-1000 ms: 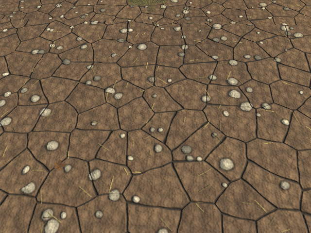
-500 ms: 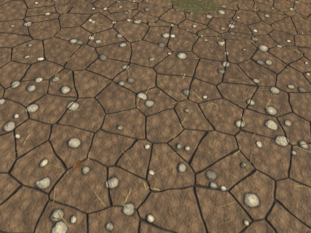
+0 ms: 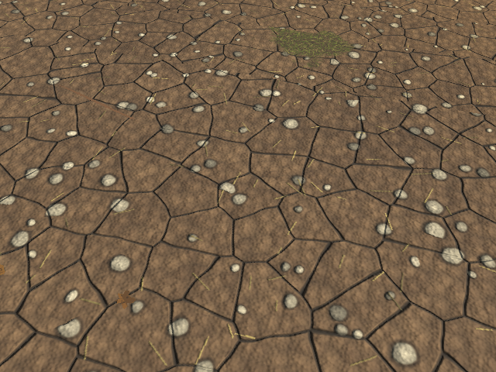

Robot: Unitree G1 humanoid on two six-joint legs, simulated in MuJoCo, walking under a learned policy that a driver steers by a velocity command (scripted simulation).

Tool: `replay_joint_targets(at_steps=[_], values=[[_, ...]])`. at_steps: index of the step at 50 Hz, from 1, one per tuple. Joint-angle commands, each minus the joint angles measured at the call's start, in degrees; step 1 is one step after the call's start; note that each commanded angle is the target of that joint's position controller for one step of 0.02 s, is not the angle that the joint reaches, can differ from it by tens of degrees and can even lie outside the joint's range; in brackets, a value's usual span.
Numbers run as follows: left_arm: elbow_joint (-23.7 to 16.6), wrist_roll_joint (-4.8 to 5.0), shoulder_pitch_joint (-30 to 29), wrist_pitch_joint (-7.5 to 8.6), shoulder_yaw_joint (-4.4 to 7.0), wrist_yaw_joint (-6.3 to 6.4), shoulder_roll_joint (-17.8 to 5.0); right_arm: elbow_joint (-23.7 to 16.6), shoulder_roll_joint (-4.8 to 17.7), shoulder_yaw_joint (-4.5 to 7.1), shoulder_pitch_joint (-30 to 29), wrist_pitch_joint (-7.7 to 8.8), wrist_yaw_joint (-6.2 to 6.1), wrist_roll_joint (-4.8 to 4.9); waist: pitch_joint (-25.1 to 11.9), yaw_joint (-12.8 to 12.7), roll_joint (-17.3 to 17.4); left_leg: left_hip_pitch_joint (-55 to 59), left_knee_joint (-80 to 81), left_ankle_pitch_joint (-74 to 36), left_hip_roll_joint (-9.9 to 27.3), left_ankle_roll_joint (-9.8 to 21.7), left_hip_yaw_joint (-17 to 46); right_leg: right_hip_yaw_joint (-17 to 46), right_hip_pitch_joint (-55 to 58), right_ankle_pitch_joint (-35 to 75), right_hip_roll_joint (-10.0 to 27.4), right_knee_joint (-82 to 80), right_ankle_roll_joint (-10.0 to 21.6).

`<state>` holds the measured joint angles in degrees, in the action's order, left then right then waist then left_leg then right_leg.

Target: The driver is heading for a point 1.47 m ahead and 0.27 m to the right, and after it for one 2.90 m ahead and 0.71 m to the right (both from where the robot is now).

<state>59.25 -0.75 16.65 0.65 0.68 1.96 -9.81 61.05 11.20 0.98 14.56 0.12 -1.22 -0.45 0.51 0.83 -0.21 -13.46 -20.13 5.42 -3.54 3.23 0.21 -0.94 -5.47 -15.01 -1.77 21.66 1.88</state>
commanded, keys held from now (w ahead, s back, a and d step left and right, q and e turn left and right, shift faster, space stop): no key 1.00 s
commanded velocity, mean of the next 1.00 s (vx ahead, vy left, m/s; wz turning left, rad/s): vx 0.00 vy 0.00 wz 0.01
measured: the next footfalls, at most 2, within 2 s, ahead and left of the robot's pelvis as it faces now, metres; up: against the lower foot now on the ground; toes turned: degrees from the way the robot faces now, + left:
left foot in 1.76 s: +0.27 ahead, +0.09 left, +0.00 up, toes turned +4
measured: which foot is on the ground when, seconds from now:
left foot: down 0.00-1.00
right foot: down 0.00-1.00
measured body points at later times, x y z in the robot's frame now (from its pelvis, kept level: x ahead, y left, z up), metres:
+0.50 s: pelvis +0.03 -0.01 +0.00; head +0.03 -0.01 +0.45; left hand +0.00 +0.21 -0.16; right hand +0.02 -0.23 -0.16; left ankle +0.06 +0.08 -0.74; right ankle -0.04 -0.10 -0.74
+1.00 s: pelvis +0.04 -0.02 +0.00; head +0.04 -0.03 +0.45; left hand +0.00 +0.19 -0.16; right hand +0.01 -0.23 -0.17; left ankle +0.06 +0.08 -0.74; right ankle -0.04 -0.10 -0.74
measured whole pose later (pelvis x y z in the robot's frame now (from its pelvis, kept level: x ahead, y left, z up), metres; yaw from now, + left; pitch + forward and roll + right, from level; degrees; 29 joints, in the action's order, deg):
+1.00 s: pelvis +0.04 -0.02 +0.00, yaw -1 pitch -1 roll +1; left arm 66.0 -0.7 20.3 1.2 -1.2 3.0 -6.9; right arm 68.5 7.6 -0.3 15.7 -0.1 -2.6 -0.2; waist 1.3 0.4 -0.3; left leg -11.2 -22.3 9.9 -2.7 1.5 0.6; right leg -0.5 -1.9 -17.7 -2.6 20.8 3.4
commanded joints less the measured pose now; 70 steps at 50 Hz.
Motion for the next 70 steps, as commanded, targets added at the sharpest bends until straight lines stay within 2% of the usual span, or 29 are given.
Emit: replay_joint_targets(at_steps=[1, 12, 25, 69, 70], values=[[0.0, 0.02, 3.6, 0.32, 0.76, 0.23, -5.0, -0.3, 4.4, 0.49, 1.0, 0.49, -0.39, 0.05, 2.6, -0.5, 0.8, 3.5, 3.4, 1.7, 7.2, 0.4, 8.7, 6.8, -6.0, 1.0, 7.1, -5.5, 2.0], [3.3, 0.09, 4.8, 0.35, -0.21, 0.63, -3.4, 3.4, 3.2, -0.03, 2.6, 0.30, -0.93, 0.09, 2.9, -0.2, -0.3, 5.1, 1.9, -2.2, 7.5, 0.6, 8.2, 6.3, -5.0, 4.7, 7.0, -5.1, 1.8], [5.5, 0.07, 6.7, 0.40, -0.85, 0.99, -2.3, 5.7, 1.6, -0.37, 3.2, 0.12, -1.27, 0.14, 3.5, -0.4, -0.4, 5.5, 0.9, -4.4, 7.5, 0.4, 7.5, 6.2, -4.1, 7.4, 7.1, -4.7, 1.8], [6.8, 0.10, 10.9, 0.91, -1.58, 1.23, -0.5, 7.6, -0.5, -1.30, 6.0, -0.16, -1.70, 0.37, 4.6, -0.5, -0.7, 4.0, -1.5, -4.3, 7.7, -0.9, 5.9, 6.4, -1.9, 15.7, 7.5, -5.1, 2.0], [6.9, 0.01, 11.4, 0.93, -1.63, 1.19, -0.3, 7.6, -0.8, -1.42, 6.2, -0.22, -1.68, 0.30, 3.6, -0.8, -0.7, 4.2, -1.5, -1.3, 7.3, -0.8, 5.6, 6.6, -1.4, 10.9, 7.2, -6.0, 2.2]])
